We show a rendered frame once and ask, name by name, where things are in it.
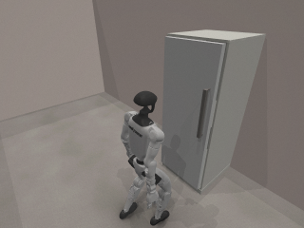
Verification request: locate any robot right foot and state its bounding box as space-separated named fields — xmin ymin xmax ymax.
xmin=150 ymin=210 xmax=170 ymax=226

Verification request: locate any left robot upper arm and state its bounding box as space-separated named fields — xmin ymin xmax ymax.
xmin=121 ymin=111 xmax=137 ymax=141

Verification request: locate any fridge door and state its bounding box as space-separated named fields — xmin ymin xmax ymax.
xmin=161 ymin=36 xmax=226 ymax=190

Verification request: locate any right robot forearm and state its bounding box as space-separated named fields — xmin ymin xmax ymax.
xmin=144 ymin=161 xmax=157 ymax=194

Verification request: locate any robot right hand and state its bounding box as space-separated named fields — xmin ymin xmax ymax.
xmin=146 ymin=191 xmax=159 ymax=209

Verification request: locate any right robot upper arm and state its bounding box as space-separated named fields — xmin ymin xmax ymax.
xmin=143 ymin=126 xmax=164 ymax=168

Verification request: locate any robot left hand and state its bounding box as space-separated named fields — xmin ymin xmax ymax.
xmin=126 ymin=151 xmax=134 ymax=159

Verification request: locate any handle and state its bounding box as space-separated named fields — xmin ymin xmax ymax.
xmin=197 ymin=88 xmax=211 ymax=138

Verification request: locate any humanoid robot torso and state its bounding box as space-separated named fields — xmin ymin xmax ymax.
xmin=128 ymin=112 xmax=157 ymax=177

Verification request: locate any left robot forearm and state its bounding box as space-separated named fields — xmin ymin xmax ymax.
xmin=121 ymin=137 xmax=131 ymax=153

